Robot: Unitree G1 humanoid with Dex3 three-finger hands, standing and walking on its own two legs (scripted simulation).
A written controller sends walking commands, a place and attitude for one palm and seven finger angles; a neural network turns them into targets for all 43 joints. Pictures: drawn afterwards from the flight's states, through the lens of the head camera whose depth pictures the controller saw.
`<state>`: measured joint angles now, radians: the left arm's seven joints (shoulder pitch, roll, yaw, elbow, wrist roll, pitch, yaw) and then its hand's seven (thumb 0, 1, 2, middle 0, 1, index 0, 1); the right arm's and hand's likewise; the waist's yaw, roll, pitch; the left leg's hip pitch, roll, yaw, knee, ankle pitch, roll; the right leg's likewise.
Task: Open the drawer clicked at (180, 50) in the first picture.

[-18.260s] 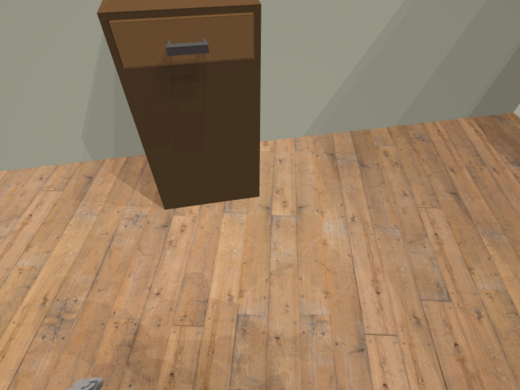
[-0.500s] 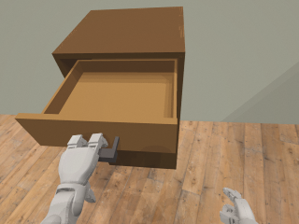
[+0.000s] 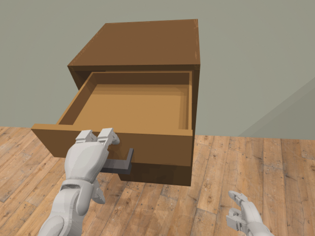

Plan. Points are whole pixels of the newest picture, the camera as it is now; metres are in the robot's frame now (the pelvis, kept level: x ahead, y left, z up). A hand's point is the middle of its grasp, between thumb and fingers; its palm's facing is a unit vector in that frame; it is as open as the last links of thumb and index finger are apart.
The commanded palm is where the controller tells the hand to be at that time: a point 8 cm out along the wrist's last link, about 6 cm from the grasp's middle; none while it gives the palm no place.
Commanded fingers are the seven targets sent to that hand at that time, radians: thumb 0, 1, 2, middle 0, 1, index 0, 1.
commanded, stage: lift the hand off the handle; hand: left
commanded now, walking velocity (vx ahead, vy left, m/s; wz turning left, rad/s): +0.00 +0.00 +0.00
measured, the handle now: (109, 158) +0.29 +0.19 +0.05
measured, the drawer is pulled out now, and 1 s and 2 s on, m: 0.29 0.29 0.29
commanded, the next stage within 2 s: draw the hand back to the body in 0.82 s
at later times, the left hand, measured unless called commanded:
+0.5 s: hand (90, 143) +0.26 +0.19 +0.15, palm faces +0.16 -0.10 -0.98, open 13.8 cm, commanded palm +0.22 +0.19 +0.21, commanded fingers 0.00 -0.50 0.30 -0.30 -1.20 -0.30 -1.20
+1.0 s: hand (86, 135) +0.26 +0.19 +0.18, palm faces +0.17 -0.10 -0.98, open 13.8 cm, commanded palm +0.21 +0.20 +0.24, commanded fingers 0.00 -0.50 0.30 -0.30 -1.20 -0.30 -1.20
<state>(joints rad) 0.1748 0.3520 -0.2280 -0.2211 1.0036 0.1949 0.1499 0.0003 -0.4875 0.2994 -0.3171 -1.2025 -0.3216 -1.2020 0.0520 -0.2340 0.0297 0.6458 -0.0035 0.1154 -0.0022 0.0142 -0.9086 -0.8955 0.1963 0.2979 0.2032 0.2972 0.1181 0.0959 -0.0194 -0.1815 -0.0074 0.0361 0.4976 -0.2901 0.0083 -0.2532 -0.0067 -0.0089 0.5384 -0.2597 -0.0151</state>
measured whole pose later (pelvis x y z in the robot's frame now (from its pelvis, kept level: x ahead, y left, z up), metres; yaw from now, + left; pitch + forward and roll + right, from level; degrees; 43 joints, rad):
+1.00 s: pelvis -0.01 -0.01 +0.01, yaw +0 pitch -3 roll +1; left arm 0.02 0.51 -0.08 -0.40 0.83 0.22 -0.12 0.00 -0.49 0.30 -0.32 -1.20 -0.32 -1.20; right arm 0.02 -0.27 0.06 0.62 0.03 0.15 0.04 0.01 -0.91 -0.90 0.20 0.30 0.20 0.30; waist 0.11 0.14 0.00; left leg -0.11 0.00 0.03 0.41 -0.24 0.00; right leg -0.19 0.00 -0.02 0.46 -0.22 -0.02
